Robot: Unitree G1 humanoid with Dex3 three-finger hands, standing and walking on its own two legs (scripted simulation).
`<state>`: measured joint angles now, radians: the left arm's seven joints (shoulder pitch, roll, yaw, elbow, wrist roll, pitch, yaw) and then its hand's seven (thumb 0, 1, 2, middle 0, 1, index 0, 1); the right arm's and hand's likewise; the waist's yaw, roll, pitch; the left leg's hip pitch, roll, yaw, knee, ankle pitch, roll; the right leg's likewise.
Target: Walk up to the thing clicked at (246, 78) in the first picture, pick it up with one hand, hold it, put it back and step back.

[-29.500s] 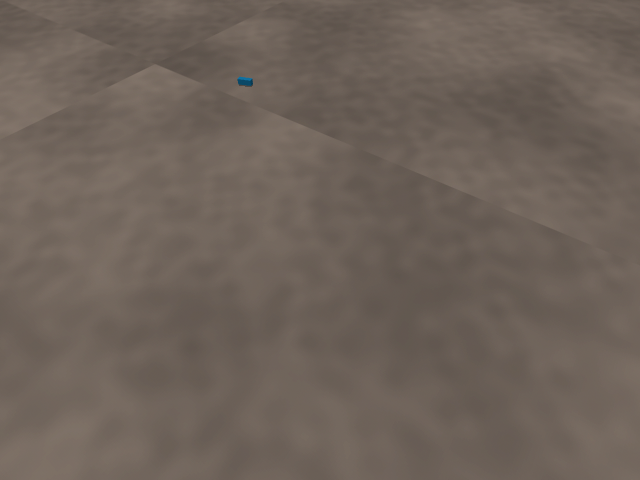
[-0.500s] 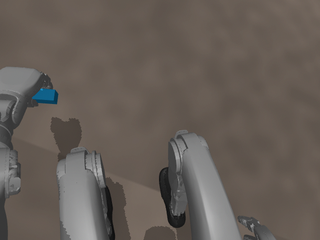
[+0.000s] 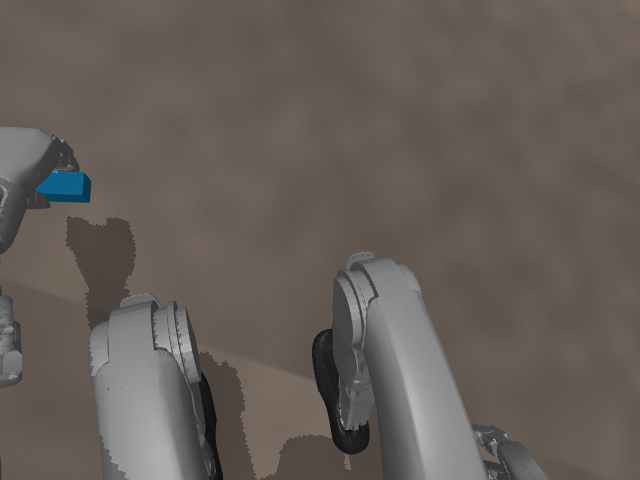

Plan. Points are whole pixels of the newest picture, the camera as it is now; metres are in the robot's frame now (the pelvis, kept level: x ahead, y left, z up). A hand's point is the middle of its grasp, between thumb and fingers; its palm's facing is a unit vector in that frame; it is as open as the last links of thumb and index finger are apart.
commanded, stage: lower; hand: left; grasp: from above
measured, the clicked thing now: (50, 186) +0.48 +0.28 -0.20
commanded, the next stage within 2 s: rest in 0.22 s
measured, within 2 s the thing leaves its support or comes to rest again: rests again in 1.48 s
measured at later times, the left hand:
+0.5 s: hand (53, 199) +0.47 +0.28 -0.22, palm faces -0.47 +0.02 -0.88, open 6.2 cm
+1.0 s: hand (64, 208) +0.47 +0.28 -0.26, palm faces -0.49 +0.00 -0.87, open 6.1 cm
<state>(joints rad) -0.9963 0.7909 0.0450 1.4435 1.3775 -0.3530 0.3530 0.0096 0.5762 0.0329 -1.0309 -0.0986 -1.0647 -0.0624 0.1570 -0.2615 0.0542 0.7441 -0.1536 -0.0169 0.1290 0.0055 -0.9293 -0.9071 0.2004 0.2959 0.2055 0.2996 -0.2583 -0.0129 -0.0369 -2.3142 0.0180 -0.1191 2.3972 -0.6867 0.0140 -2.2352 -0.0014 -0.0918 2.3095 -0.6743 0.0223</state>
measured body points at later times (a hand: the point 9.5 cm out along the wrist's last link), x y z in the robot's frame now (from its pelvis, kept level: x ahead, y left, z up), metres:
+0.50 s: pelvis +0.00 +0.00 -0.03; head +0.26 +0.08 +0.33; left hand +0.49 +0.28 -0.17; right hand +0.03 -0.27 -0.11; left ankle +0.08 +0.12 -0.30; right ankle +0.10 -0.12 -0.30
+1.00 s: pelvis +0.00 +0.00 -0.04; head +0.26 +0.10 +0.31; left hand +0.49 +0.28 -0.21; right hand +0.03 -0.27 -0.11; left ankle +0.08 +0.12 -0.30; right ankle +0.10 -0.12 -0.30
